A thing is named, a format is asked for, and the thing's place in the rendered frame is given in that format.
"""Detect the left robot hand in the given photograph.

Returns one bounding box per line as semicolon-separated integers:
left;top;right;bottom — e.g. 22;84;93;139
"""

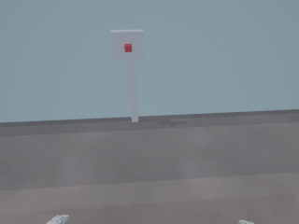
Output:
46;215;69;224

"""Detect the panel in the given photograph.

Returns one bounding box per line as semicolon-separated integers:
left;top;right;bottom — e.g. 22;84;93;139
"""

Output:
110;29;144;122

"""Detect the button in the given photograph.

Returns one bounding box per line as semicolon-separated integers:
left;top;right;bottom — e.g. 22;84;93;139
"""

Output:
124;44;133;52

